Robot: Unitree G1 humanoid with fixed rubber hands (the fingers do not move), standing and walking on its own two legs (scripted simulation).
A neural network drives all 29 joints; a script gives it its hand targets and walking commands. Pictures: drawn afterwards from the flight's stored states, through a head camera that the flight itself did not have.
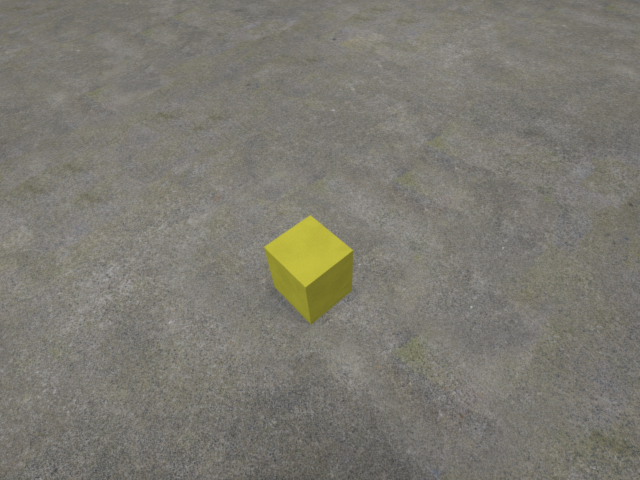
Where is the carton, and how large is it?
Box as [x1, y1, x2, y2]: [264, 215, 352, 323]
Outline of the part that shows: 310,215 267,244 264,248 275,287 310,323 312,323 351,290 352,250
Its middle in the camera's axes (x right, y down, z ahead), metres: -0.03 +0.11 +1.34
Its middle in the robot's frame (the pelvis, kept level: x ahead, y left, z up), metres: +0.83 +0.03 -0.65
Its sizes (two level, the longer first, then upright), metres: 0.210 0.200 0.250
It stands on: the floor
